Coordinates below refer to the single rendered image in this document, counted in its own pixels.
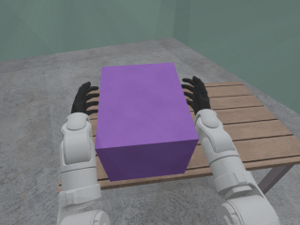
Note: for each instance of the robot right upper arm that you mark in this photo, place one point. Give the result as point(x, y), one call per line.
point(249, 210)

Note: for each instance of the robot left upper arm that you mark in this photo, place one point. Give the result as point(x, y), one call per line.
point(93, 217)

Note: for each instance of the left robot forearm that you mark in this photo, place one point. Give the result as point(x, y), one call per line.
point(77, 156)

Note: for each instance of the right robot hand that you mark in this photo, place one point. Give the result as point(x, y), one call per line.
point(200, 98)

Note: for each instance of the carton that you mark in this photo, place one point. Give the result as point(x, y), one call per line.
point(144, 125)

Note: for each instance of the table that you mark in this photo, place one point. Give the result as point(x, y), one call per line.
point(260, 139)

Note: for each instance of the right robot forearm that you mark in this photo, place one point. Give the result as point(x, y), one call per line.
point(231, 177)

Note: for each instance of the left robot hand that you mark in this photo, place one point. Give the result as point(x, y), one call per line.
point(80, 105)

